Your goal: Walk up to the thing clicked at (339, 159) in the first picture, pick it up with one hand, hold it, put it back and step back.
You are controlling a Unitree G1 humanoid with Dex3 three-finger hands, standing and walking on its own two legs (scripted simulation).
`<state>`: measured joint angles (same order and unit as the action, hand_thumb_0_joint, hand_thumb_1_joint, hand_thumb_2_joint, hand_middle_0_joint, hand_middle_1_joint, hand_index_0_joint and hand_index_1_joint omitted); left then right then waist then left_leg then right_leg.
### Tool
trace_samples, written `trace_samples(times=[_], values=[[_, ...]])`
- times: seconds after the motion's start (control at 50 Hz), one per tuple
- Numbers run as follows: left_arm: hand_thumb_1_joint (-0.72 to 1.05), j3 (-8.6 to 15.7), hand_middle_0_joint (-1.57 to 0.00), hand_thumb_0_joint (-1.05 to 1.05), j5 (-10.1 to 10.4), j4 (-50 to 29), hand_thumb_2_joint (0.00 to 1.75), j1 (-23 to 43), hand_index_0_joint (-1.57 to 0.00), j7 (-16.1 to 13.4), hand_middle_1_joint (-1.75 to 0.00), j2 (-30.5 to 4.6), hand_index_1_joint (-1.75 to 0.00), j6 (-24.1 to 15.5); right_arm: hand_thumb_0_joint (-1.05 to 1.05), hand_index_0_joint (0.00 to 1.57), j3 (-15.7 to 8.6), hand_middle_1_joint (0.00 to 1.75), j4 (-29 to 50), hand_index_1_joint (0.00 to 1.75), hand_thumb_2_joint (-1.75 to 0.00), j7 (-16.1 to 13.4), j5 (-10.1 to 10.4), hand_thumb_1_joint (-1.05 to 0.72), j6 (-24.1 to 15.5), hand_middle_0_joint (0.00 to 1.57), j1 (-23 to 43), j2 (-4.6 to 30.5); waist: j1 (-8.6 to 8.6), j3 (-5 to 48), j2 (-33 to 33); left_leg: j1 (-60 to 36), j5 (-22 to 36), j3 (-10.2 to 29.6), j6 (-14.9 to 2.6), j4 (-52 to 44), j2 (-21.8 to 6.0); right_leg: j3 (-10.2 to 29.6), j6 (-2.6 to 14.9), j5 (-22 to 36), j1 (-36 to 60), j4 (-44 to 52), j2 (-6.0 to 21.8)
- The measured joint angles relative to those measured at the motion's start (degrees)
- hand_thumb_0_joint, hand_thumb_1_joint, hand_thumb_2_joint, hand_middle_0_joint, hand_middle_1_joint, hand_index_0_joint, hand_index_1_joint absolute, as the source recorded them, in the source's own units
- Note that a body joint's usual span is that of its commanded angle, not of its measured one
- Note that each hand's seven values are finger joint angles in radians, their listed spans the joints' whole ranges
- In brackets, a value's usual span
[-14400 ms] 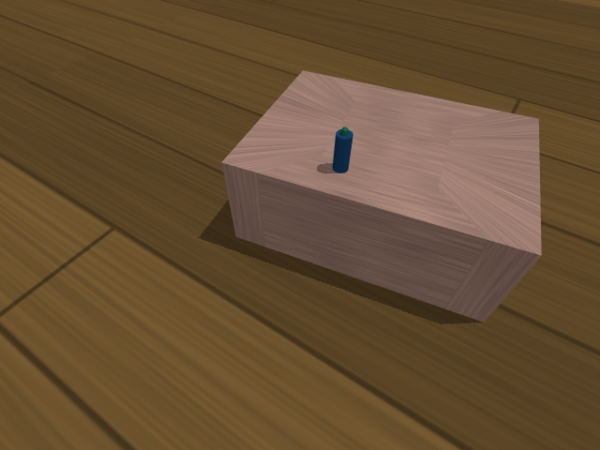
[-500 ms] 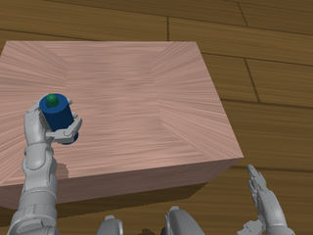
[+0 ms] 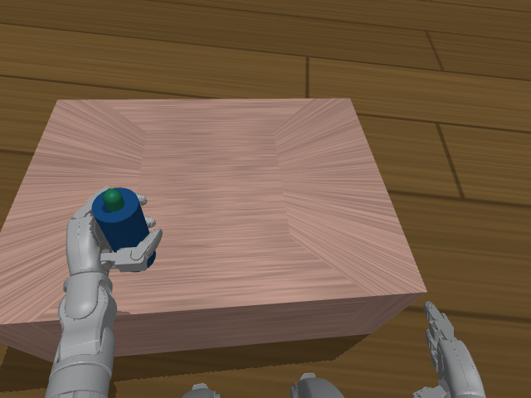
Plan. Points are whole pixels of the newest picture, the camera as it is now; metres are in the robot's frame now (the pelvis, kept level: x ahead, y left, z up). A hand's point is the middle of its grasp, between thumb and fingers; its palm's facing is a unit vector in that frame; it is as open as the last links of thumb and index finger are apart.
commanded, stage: lift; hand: left
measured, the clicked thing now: (126, 228) +0.37 +0.19 +0.05
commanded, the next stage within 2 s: hold in 0.26 s
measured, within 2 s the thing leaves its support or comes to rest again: neither
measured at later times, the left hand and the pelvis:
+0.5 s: hand (129, 236) +0.35 +0.17 +0.06, palm faces +0.15 -0.99 +0.01, open 7.9 cm; pelvis +0.01 +0.00 +0.01, yaw +0 degrees
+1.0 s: hand (130, 236) +0.34 +0.17 +0.09, palm faces +0.15 -0.99 +0.01, open 7.9 cm; pelvis +0.01 -0.01 +0.02, yaw +0 degrees
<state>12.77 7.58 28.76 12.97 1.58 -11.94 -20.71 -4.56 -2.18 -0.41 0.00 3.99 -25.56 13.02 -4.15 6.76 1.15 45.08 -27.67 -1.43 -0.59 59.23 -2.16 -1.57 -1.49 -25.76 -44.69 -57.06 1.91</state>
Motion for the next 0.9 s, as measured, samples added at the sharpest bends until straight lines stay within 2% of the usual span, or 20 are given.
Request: trace_samples(times=[0.52, 0.9], values=[[-0.13, -2.1, -0.89, -0.01, 1.09, -7.11, 1.08, -5.72, -0.85, -0.62, -1.01, 1.58, -1.02, 2.31, -0.01, 0.06, 0.22, 0.06, -2.0, 0.05, -0.05, -0.71, 0.62, 0.53, 0.3, 0.06, 0.1, -0.49, 1.35, -0.41, -0.29, -5.37, 0.92, -0.34, 0.16, -3.82, 0.38, 0.25, 0.06, 0.56, 5.01, 3.13, 0.25], [-0.13, -3.55, -0.89, -0.01, 1.14, -11.74, 1.08, -8.49, -0.85, -1.44, -1.02, 2.29, -1.03, 5.19, -0.01, 0.06, 0.09, 0.06, -4.82, 0.05, -0.05, -1.32, 1.02, 0.53, -0.15, 0.06, 0.8, -0.56, 2.02, -0.87, -0.58, -9.06, 1.9, -0.17, 0.49, -6.49, 0.36, 0.01, 0.37, 1.27, 8.6, 5.44, 0.14]])
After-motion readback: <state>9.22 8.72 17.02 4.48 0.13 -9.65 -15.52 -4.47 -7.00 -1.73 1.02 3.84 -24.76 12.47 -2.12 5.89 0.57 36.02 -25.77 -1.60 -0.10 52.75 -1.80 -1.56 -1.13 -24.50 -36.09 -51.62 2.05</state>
